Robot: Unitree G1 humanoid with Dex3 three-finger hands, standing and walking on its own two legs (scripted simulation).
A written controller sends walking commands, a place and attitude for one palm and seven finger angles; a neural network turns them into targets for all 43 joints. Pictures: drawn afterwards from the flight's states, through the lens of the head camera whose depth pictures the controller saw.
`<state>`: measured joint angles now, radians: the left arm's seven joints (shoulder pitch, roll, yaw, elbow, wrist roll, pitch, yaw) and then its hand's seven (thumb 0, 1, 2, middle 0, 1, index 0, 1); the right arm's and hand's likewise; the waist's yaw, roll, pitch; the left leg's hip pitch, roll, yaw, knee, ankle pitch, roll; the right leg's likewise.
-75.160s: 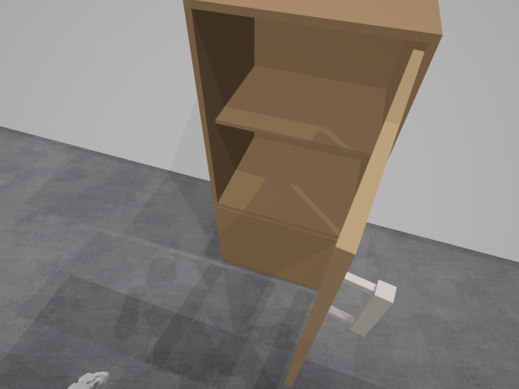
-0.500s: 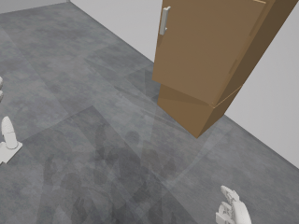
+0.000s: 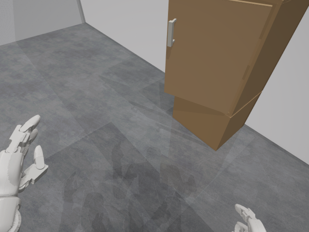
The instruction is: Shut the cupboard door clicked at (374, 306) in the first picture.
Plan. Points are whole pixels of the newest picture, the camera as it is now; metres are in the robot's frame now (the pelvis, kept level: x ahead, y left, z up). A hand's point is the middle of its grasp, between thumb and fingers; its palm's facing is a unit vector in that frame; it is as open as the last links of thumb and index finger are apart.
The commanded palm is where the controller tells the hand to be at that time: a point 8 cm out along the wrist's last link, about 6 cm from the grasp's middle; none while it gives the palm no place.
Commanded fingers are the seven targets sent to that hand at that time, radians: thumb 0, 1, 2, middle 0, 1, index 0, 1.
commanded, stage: let the arm hang, fingers relaxed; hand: left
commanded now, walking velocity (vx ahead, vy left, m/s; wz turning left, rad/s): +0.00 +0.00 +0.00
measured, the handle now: (172, 32) +1.00 -0.03 +0.08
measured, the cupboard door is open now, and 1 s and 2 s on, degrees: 21 21 21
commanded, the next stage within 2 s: look to check the result in 1.04 s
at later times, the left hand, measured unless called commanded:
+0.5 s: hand out of the picture -0.06 +0.21 -0.16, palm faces +0.00 -0.97 -0.23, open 7.2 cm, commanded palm none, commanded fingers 0.00 0.90 0.90 -0.20 -0.30 -0.20 -0.30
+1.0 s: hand out of the picture -0.04 +0.18 -0.17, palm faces -0.01 -0.99 -0.13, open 7.4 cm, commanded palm none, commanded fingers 0.00 0.90 0.90 -0.20 -0.30 -0.20 -0.30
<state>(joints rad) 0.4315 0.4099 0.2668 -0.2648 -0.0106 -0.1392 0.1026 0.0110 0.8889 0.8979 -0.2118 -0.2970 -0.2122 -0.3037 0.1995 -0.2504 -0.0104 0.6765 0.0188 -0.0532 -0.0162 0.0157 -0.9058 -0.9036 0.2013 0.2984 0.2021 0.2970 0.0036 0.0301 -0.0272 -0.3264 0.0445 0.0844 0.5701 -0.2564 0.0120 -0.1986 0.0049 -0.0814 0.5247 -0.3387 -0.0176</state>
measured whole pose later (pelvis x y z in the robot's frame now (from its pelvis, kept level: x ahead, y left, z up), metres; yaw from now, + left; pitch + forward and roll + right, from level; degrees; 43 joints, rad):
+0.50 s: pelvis -0.03 +0.02 +0.01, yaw +0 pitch -2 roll -1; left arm 0.35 0.20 0.00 1.06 0.01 0.03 0.02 -0.01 0.94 0.90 -0.21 -0.30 -0.21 -0.30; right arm 0.32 -0.17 0.00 1.04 -0.02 0.05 -0.01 0.01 -0.91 -0.90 0.20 0.30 0.20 0.30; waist -0.01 0.02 0.05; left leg -0.27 0.02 0.10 0.45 -0.16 0.04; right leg -0.15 -0.01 -0.07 0.42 -0.24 0.00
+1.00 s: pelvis -0.03 +0.03 +0.01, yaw -2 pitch -1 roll +0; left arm 0.32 0.11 0.00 1.14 0.02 0.00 0.03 0.00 0.91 0.90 -0.20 -0.30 -0.20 -0.30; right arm 0.31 -0.12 -0.01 1.12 -0.01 0.02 -0.02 0.01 -0.91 -0.90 0.20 0.30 0.20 0.30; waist -0.01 -0.01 0.02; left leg -0.24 -0.01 0.14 0.39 -0.13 0.07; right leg -0.15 -0.04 -0.04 0.41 -0.23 0.03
